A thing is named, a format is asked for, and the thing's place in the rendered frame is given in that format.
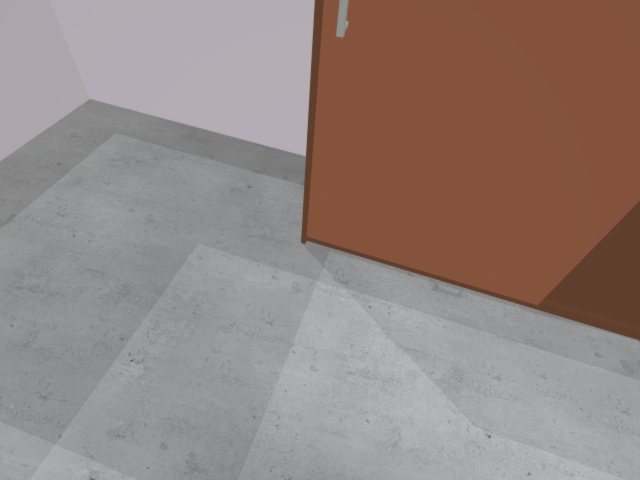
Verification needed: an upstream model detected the wardrobe door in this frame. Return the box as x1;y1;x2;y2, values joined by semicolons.
544;201;640;327
307;0;640;305

